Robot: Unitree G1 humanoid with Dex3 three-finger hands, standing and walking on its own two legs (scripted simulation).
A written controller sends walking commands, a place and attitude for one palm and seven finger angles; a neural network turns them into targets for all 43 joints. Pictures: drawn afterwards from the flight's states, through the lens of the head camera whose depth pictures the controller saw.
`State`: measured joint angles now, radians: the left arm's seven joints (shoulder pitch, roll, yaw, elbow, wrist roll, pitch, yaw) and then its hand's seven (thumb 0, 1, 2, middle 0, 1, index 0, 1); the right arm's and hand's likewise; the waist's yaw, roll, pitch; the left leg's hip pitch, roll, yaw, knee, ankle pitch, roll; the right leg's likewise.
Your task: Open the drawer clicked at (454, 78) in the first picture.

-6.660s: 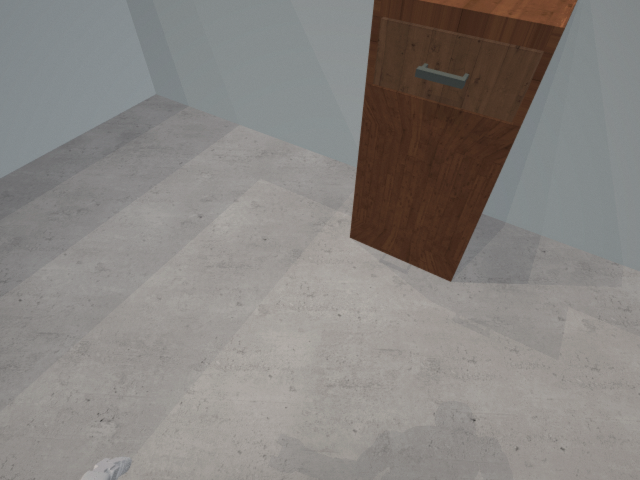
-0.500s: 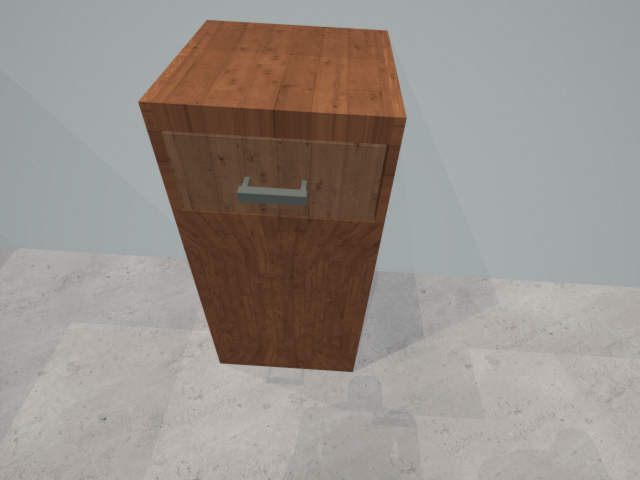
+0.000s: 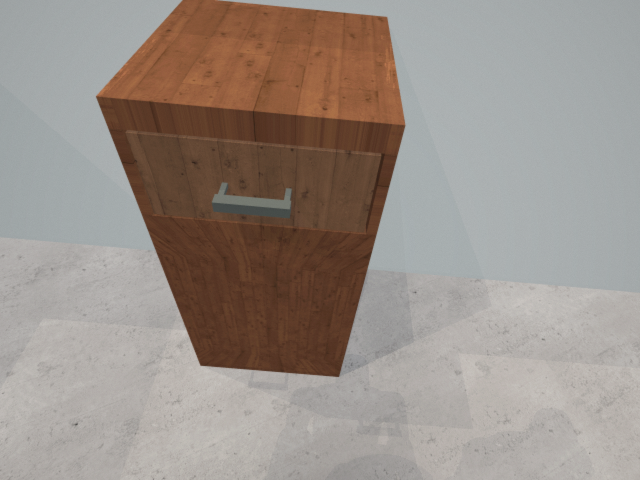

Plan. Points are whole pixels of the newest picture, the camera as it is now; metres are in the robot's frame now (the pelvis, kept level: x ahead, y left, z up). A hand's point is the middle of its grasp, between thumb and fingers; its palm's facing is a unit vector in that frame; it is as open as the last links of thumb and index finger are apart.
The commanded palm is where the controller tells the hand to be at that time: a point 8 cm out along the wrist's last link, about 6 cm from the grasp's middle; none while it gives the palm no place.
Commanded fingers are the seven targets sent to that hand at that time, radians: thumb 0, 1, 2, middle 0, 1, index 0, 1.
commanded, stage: come to a stop and stand still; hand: left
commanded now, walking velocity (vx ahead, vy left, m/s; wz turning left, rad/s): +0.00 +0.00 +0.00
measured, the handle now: (254, 198) +0.54 +0.15 +0.02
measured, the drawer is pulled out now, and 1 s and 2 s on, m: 0.00 0.00 0.00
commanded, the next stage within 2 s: look again from close up in 1.22 s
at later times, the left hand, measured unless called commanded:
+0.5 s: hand out of the picture +0.13 +0.18 -0.16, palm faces +0.01 -0.96 -0.29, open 7.3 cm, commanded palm none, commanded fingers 0.00 0.90 0.90 -0.20 -0.30 -0.20 -0.30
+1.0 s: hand out of the picture +0.01 +0.20 -0.18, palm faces +0.07 -0.98 -0.19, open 7.4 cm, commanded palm none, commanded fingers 0.00 0.90 0.90 -0.20 -0.30 -0.20 -0.30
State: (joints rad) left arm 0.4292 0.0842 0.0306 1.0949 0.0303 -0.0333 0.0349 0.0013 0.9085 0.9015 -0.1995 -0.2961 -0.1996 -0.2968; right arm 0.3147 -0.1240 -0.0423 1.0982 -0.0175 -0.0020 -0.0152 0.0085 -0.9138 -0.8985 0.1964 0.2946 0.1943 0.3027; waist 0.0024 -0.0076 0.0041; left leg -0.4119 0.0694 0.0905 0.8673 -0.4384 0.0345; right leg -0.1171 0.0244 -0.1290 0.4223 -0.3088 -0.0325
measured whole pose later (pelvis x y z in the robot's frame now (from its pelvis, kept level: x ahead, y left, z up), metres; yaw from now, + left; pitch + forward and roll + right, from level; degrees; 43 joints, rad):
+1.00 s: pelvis +0.01 +0.01 +0.01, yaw +1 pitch -1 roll -1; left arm 0.31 0.21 0.05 1.04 0.03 0.05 0.02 0.01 0.91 0.90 -0.20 -0.30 -0.20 -0.30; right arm 0.29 -0.15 -0.02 1.04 -0.03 0.00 -0.02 0.01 -0.91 -0.90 0.20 0.29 0.19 0.30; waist 0.01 -0.04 0.00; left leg -0.15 0.00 0.06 0.44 -0.28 0.05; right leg -0.39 -0.06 -0.04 0.80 -0.35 0.03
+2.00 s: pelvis -0.02 -0.02 +0.00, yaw +0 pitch -3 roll +1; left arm 0.54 0.22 -0.08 0.41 0.09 0.09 0.18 0.06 0.95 0.89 -0.21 -0.31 -0.21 -0.31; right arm 0.38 -0.18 0.02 0.94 0.06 -0.19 -0.09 0.01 -0.92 -0.90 0.20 0.30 0.20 0.30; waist 0.03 0.02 0.03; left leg -0.19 0.01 0.08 0.50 -0.27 0.01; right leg -0.27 -0.03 -0.06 0.54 -0.23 -0.02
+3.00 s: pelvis +0.02 -0.01 -0.01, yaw +2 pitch +3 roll +1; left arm 0.19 0.43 -0.05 -0.15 0.95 0.04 0.22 0.00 -0.21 0.43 -0.30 -1.01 -0.30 -1.01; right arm 0.14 -0.28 -0.03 0.63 -0.03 0.12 -0.01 0.02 -0.91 -0.90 0.20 0.30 0.20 0.30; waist 0.09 0.08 -0.02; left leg -0.27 -0.02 0.03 0.57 -0.35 0.02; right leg -0.34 0.00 -0.01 0.60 -0.32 -0.02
